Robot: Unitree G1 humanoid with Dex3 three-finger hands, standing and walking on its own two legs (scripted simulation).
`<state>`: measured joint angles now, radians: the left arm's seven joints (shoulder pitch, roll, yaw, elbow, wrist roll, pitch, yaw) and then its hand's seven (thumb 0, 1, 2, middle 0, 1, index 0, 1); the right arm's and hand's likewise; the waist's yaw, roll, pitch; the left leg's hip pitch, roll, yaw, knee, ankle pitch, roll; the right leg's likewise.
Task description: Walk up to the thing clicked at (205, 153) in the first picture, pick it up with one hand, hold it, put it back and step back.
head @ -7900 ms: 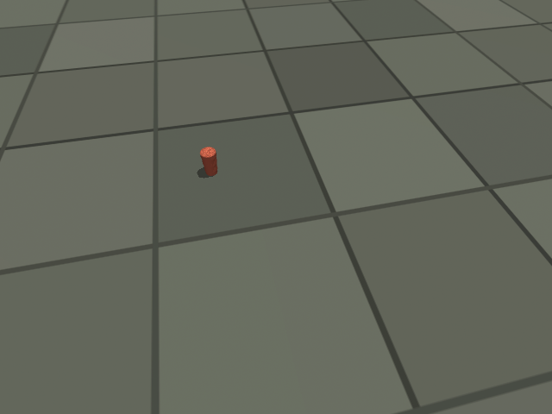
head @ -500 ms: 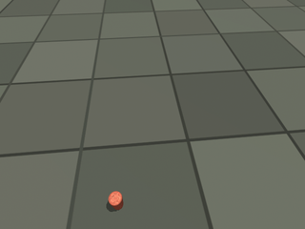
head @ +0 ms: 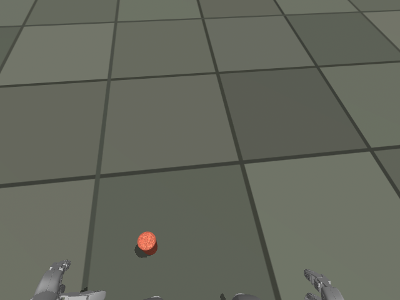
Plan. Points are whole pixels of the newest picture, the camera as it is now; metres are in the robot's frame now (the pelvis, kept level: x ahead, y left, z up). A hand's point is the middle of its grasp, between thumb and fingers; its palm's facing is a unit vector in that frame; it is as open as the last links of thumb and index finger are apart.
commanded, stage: go down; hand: left
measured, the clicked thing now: (148, 244) +0.38 +0.21 -0.69
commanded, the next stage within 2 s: none
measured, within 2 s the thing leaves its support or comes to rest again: neither
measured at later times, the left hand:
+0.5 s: hand out of the picture +0.13 +0.27 -0.17, palm faces +0.03 -0.93 -0.37, open 16.2 cm
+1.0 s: hand (75, 267) +0.22 +0.33 -0.25, palm faces +0.05 -0.93 -0.37, open 16.9 cm
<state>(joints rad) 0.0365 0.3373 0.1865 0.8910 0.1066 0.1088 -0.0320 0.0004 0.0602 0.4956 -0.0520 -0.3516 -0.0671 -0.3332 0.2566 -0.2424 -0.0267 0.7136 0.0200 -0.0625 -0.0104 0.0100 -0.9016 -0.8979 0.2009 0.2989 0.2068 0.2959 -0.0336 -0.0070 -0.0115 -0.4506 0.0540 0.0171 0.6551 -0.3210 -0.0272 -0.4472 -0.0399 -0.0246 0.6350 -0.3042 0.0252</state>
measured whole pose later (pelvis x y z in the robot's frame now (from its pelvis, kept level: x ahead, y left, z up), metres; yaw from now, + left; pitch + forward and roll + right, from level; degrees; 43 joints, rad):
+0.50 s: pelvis -0.01 +0.01 -0.05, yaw +1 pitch +14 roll -2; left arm 0.29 0.34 0.19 0.38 0.07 0.28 -0.05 -0.01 -0.46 0.39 -0.08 -0.37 -0.07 -0.38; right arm 0.23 -0.23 -0.01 0.58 0.00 -0.18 -0.07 0.01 -0.82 -0.88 0.20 0.30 0.21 0.30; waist -0.03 0.01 -0.11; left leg -0.80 0.06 -0.03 1.06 -0.50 -0.02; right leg -0.77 -0.04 -0.05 1.00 -0.47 0.03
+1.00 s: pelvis -0.04 +0.00 -0.16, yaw +0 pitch +26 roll -3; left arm -0.06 0.52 0.41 0.67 0.05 -0.14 -0.23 -0.01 -0.54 0.20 -0.09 -0.25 -0.09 -0.24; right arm 0.16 -0.28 -0.02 0.61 -0.02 -0.21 -0.05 0.01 -0.88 -0.89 0.20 0.30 0.21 0.30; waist -0.05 -0.02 -0.16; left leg -1.38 0.06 -0.05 1.54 -0.62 -0.03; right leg -1.35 -0.04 -0.03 1.49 -0.60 0.03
